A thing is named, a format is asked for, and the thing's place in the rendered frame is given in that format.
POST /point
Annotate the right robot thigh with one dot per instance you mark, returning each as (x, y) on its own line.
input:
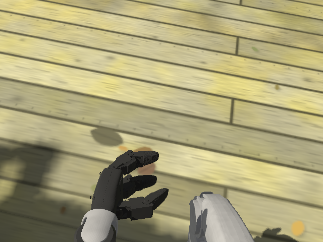
(215, 219)

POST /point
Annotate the left robot forearm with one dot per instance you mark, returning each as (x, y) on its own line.
(98, 225)

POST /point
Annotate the robot left hand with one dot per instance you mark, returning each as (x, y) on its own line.
(112, 188)

